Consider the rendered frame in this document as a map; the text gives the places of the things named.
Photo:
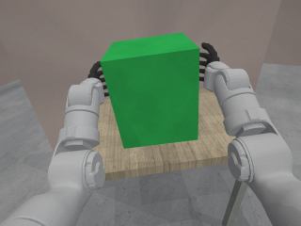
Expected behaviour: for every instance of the table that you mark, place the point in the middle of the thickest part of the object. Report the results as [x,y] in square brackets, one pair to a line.
[211,148]

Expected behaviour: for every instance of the robot right upper arm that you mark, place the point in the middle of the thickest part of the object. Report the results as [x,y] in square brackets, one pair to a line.
[264,162]

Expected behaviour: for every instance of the robot right hand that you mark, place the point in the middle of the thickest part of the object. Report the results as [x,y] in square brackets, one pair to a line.
[211,57]

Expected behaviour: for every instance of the robot left upper arm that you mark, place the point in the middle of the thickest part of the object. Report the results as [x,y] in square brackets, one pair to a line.
[73,177]

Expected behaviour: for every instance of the robot left hand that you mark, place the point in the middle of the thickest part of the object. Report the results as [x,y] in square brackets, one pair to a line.
[94,73]

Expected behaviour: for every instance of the carton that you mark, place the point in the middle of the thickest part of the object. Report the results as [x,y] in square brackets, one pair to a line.
[153,85]

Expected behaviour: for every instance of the robot right forearm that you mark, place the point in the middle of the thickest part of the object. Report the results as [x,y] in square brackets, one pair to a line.
[242,113]

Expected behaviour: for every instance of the robot left forearm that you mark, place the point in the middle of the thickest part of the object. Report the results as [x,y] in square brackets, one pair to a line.
[80,129]

